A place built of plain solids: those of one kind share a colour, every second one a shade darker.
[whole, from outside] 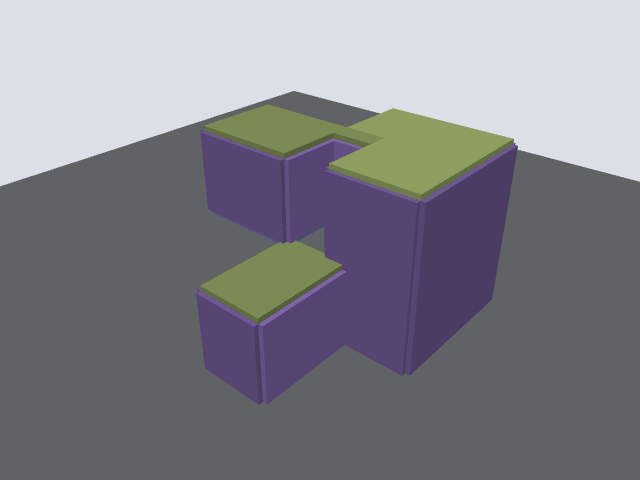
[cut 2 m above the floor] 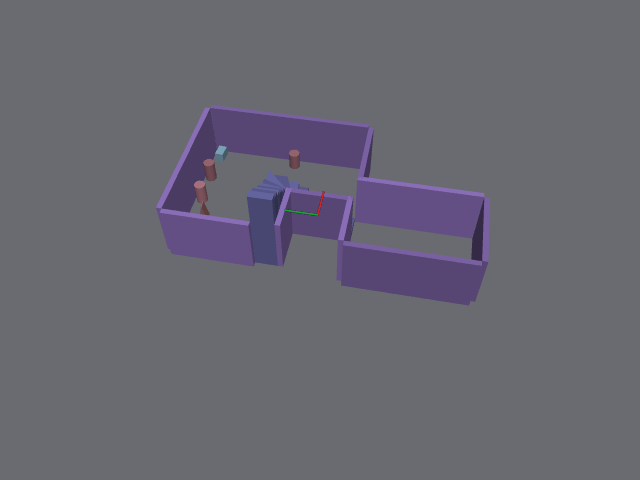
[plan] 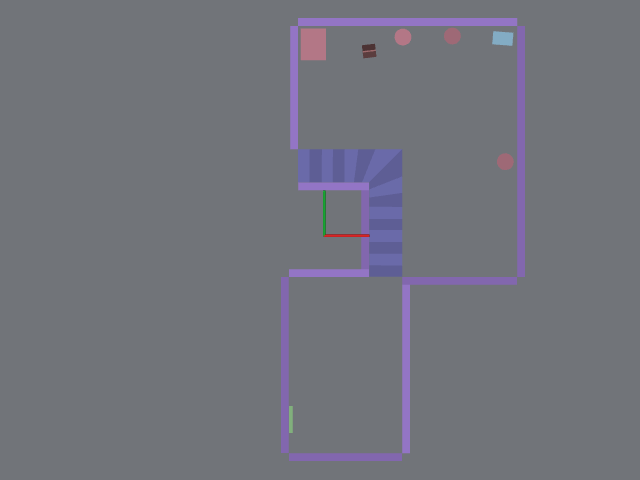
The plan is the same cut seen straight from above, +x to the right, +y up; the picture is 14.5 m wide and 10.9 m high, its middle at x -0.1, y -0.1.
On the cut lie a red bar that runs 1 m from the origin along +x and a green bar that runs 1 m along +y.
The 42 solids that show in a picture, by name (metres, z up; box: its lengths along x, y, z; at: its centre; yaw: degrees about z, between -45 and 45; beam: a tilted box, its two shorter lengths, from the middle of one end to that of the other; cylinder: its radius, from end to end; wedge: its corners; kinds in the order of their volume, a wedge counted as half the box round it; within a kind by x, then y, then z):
{
 "wall_1": {"box": [3.96, 0.18, 3.07], "at": [-2.58, -1.35, 4.8]},
 "wall_2": {"box": [0.18, 4.0, 3.1], "at": [-0.9, -2.94, 1.5]},
 "wall_3": {"box": [0.18, 2.8, 6.39], "at": [-0.69, 3.36, 3.14]},
 "wall_4": {"box": [0.18, 2.47, 3.07], "at": [-0.51, -0.02, 4.8]},
 "wall_5": {"box": [1.82, 0.18, 3.1], "at": [0.1, -0.85, 1.5]},
 "wall_6": {"box": [1.61, 0.18, 6.39], "at": [0.21, 1.12, 3.14]},
 "wall_7": {"box": [2.57, 0.18, 3.1], "at": [0.48, -5.03, 1.5]},
 "wall_8": {"box": [0.18, 2.15, 6.39], "at": [0.93, 0.13, 3.14]},
 "wall_9": {"box": [0.75, 0.18, 3.29], "at": [1.39, -1.03, 4.69]},
 "wall_10": {"box": [0.18, 4.0, 3.1], "at": [1.86, -2.94, 1.5]},
 "wall_11": {"box": [4.98, 0.18, 6.39], "at": [1.89, 4.85, 3.14]},
 "wall_12": {"box": [2.61, 0.18, 6.39], "at": [3.07, -1.03, 3.14]},
 "wall_13": {"box": [0.18, 5.7, 6.39], "at": [4.47, 1.91, 3.14]},
 "roof_1": {"box": [3.96, 3.22, 0.2], "at": [-2.58, 0.35, 6.44]},
 "roof_2": {"box": [1.61, 0.75, 0.2], "at": [0.21, 1.58, 6.44]},
 "roof_3": {"box": [2.57, 4.0, 0.19], "at": [0.48, -2.94, 3.14]},
 "roof_4": {"box": [4.98, 2.8, 0.2], "at": [1.89, 3.36, 6.44]},
 "roof_5": {"box": [3.36, 2.9, 0.2], "at": [2.7, 0.51, 6.44]},
 "tread_1": {"wedge": [[-0.6, 1.21, -0.05], [-0.6, 1.21, 3.07], [-0.6, 1.96, -0.05], [-0.6, 1.96, 3.08], [-0.34, 1.21, -0.05], [-0.34, 1.21, 3.07], [-0.34, 1.96, -0.05], [-0.34, 1.96, 3.07]]},
 "tread_2": {"wedge": [[-0.34, 1.21, -0.05], [-0.34, 1.21, 2.89], [-0.34, 1.96, -0.05], [-0.34, 1.96, 2.89], [-0.06, 1.21, -0.05], [-0.06, 1.21, 2.89], [-0.06, 1.96, -0.05], [-0.06, 1.96, 2.89]]},
 "tread_3": {"wedge": [[-0.06, 1.21, -0.05], [-0.06, 1.21, 2.7], [-0.06, 1.96, -0.05], [-0.06, 1.96, 2.7], [0.19, 1.21, -0.05], [0.19, 1.21, 2.7], [0.19, 1.96, -0.05], [0.19, 1.96, 2.7]]},
 "tread_4": {"wedge": [[0.19, 1.21, -0.05], [0.19, 1.21, 2.5], [0.19, 1.96, -0.05], [0.19, 1.96, 2.51], [0.46, 1.21, -0.05], [0.46, 1.21, 2.5], [0.46, 1.96, -0.05], [0.46, 1.96, 2.5]]},
 "tread_5": {"wedge": [[0.45, 1.21, -0.05], [0.45, 1.21, 2.31], [0.45, 1.96, -0.05], [0.45, 1.96, 2.31], [0.67, 1.21, -0.05], [0.67, 1.21, 2.31], [0.77, 1.96, -0.05], [0.77, 1.96, 2.31]]},
 "tread_6": {"wedge": [[0.67, 1.21, -0.05], [0.67, 1.21, 2.11], [0.77, 1.96, -0.05], [0.77, 1.96, 2.12], [0.85, 1.21, -0.05], [0.85, 1.21, 2.11], [1.16, 1.96, -0.05], [1.16, 1.96, 2.11]]},
 "tread_7": {"wedge": [[0.85, 1.21, -0.05], [0.85, 1.21, 1.92], [1.02, 1.21, -0.05], [1.02, 1.21, 1.92], [1.15, 1.96, -0.05], [1.15, 1.96, 1.93], [1.77, 1.96, -0.05], [1.77, 1.96, 1.92]]},
 "tread_8": {"wedge": [[1.02, -0.94, -0.05], [1.02, -0.94, 0.19], [1.02, -0.67, -0.05], [1.02, -0.67, 0.19], [1.77, -0.94, -0.05], [1.77, -0.94, 0.19], [1.77, -0.68, -0.05], [1.77, -0.68, 0.19]]},
 "tread_9": {"wedge": [[1.02, -0.67, -0.05], [1.02, -0.67, 0.38], [1.02, -0.41, -0.05], [1.02, -0.41, 0.39], [1.77, -0.68, -0.05], [1.77, -0.68, 0.39], [1.77, -0.41, -0.05], [1.77, -0.41, 0.39]]},
 "tread_10": {"wedge": [[1.02, -0.41, -0.05], [1.02, -0.41, 0.58], [1.02, -0.14, -0.05], [1.02, -0.14, 0.58], [1.77, -0.41, -0.05], [1.77, -0.41, 0.57], [1.77, -0.14, -0.05], [1.77, -0.14, 0.58]]},
 "tread_11": {"wedge": [[1.02, -0.14, -0.05], [1.02, -0.14, 0.77], [1.02, 0.13, -0.05], [1.02, 0.13, 0.77], [1.77, -0.14, -0.05], [1.77, -0.14, 0.77], [1.77, 0.13, -0.05], [1.77, 0.13, 0.77]]},
 "tread_12": {"wedge": [[1.02, 0.12, -0.05], [1.02, 0.12, 0.95], [1.02, 0.38, -0.05], [1.02, 0.38, 0.95], [1.77, 0.13, -0.05], [1.77, 0.13, 0.96], [1.77, 0.38, -0.05], [1.77, 0.38, 0.96]]},
 "tread_13": {"wedge": [[1.02, 0.38, -0.05], [1.02, 0.38, 1.16], [1.02, 0.66, -0.05], [1.02, 0.66, 1.16], [1.77, 0.38, -0.05], [1.77, 0.38, 1.16], [1.77, 0.65, -0.05], [1.77, 0.65, 1.16]]},
 "tread_14": {"wedge": [[1.02, 0.66, -0.05], [1.02, 0.66, 1.35], [1.02, 0.87, -0.05], [1.02, 0.87, 1.35], [1.77, 0.65, -0.05], [1.77, 0.65, 1.35], [1.77, 0.97, -0.05], [1.77, 0.97, 1.35]]},
 "tread_15": {"wedge": [[1.02, 0.86, -0.05], [1.02, 0.86, 1.53], [1.02, 1.05, -0.05], [1.02, 1.05, 1.54], [1.77, 0.97, -0.05], [1.77, 0.97, 1.54], [1.77, 1.35, -0.05], [1.77, 1.35, 1.54]]},
 "tread_16": {"wedge": [[1.02, 1.05, -0.05], [1.02, 1.05, 1.73], [1.02, 1.21, -0.05], [1.02, 1.21, 1.73], [1.77, 1.34, -0.05], [1.77, 1.34, 1.73], [1.77, 1.96, -0.05], [1.77, 1.96, 1.73]]},
 "floor_1": {"box": [3.96, 3.22, 0.22], "at": [-2.58, 0.35, 3.16]},
 "bin_1": {"box": [0.58, 0.72, 1.11], "at": [-0.25, 4.34, 0.51]},
 "bin_2": {"cylinder": 0.19, "from": [1.78, 4.51, 0.0], "to": [1.78, 4.51, 0.75]},
 "bin_3": {"cylinder": 0.19, "from": [2.91, 4.53, 0.0], "to": [2.91, 4.53, 0.75]},
 "bin_4": {"cylinder": 0.19, "from": [4.11, 1.68, 0.0], "to": [4.11, 1.68, 0.62]},
 "bucket_1": {"box": [0.46, 0.3, 0.39], "at": [4.05, 4.48, 0.14], "yaw": -4.4},
 "cabinet_1": {"box": [0.09, 0.62, 0.68], "at": [-0.76, -4.18, 1.45]},
 "sign_1": {"wedge": [[0.85, 4.32, 0.0], [0.87, 4.16, 0.62], [0.87, 4.19, 0.62], [0.88, 4.02, 0.0], [1.15, 4.36, 0.0], [1.16, 4.22, 0.62], [1.17, 4.19, 0.62], [1.18, 4.06, 0.0]]}
}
